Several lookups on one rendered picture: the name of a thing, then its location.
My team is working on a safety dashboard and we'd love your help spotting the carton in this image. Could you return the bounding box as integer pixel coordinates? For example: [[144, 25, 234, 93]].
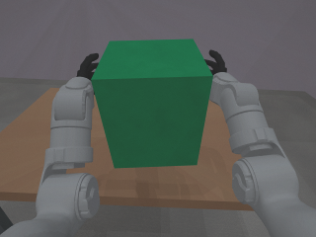
[[91, 39, 213, 169]]

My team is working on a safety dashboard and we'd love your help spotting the table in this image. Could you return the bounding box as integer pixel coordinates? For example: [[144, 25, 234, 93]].
[[0, 88, 254, 235]]

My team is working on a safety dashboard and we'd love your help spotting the robot left upper arm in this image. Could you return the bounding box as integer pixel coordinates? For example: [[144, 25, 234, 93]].
[[0, 173, 100, 237]]

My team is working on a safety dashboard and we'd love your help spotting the robot right upper arm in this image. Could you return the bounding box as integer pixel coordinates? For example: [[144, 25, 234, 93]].
[[232, 154, 316, 237]]

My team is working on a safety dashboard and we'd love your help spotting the left robot forearm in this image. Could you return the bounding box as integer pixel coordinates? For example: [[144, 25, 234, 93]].
[[36, 76, 95, 213]]

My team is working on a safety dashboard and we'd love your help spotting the left robot hand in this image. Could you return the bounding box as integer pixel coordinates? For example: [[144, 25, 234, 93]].
[[76, 53, 99, 95]]

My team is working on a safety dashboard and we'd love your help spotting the right robot forearm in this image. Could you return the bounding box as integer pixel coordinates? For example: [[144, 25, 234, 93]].
[[209, 72, 299, 193]]

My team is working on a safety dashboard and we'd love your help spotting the right robot hand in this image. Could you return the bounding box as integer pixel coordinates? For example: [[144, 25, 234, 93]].
[[204, 49, 227, 75]]

